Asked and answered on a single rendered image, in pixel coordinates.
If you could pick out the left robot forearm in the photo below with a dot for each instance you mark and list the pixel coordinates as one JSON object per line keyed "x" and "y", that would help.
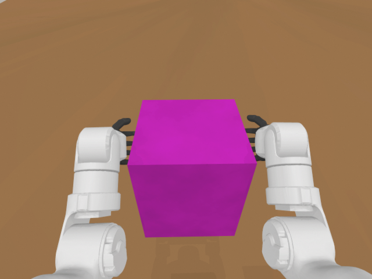
{"x": 99, "y": 151}

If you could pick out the robot left upper arm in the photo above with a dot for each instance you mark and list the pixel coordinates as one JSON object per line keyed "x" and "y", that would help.
{"x": 90, "y": 251}

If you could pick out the right robot forearm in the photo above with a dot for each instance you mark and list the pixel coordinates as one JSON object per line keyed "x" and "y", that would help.
{"x": 285, "y": 147}

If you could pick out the robot right hand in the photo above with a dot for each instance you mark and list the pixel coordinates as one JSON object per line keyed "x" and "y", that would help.
{"x": 259, "y": 121}

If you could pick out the robot left hand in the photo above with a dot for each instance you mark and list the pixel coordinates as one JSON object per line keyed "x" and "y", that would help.
{"x": 117, "y": 126}

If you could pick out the robot right upper arm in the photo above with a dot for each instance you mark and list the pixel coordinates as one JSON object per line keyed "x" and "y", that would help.
{"x": 301, "y": 247}

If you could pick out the carton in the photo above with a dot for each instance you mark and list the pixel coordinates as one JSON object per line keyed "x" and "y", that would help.
{"x": 191, "y": 165}

